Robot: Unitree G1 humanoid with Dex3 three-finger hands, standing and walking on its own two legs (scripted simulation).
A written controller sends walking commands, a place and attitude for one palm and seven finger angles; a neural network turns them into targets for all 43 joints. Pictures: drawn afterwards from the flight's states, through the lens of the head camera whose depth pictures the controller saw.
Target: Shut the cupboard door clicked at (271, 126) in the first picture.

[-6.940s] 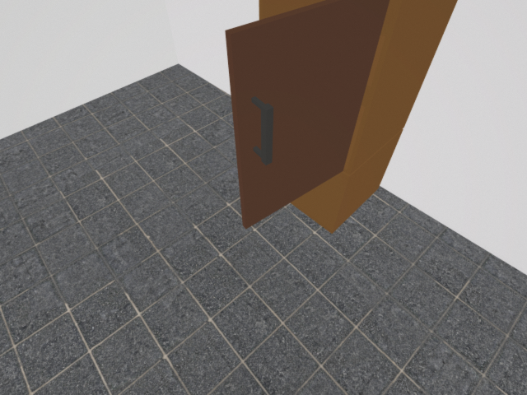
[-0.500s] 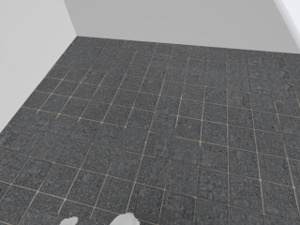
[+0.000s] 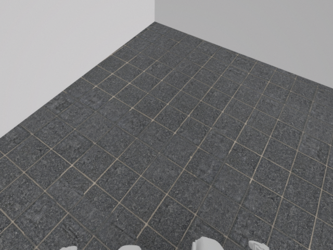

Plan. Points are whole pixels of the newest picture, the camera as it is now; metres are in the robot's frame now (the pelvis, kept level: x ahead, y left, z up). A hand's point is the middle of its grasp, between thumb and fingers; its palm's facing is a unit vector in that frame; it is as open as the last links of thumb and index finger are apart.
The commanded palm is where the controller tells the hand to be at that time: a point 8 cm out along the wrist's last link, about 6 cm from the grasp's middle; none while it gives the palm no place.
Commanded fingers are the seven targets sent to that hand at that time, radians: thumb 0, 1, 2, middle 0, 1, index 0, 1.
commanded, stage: walk to a spot facing it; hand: left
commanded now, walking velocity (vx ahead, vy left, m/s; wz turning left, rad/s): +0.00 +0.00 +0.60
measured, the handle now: out of the picture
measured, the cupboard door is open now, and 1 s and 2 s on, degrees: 81 81 81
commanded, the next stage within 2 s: none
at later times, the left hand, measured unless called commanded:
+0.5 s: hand out of the picture +0.00 +0.17 -0.17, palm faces +0.33 -0.92 -0.21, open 7.4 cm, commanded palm none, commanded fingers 0.00 0.90 0.90 -0.20 -0.30 -0.20 -0.30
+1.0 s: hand out of the picture -0.01 +0.17 -0.15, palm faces +0.57 -0.77 -0.28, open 7.4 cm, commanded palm none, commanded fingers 0.00 0.90 0.90 -0.20 -0.30 -0.20 -0.30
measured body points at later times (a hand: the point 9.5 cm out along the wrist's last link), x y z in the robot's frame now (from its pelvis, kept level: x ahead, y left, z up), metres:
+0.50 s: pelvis +0.00 -0.03 -0.01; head +0.05 +0.00 +0.44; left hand -0.01 +0.22 -0.16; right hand +0.18 -0.25 -0.14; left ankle -0.02 +0.08 -0.73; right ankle +0.01 -0.16 -0.73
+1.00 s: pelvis +0.02 -0.06 +0.00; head +0.07 -0.05 +0.44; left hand -0.04 +0.21 -0.13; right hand +0.23 -0.23 -0.16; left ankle -0.06 +0.05 -0.67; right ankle +0.08 -0.16 -0.73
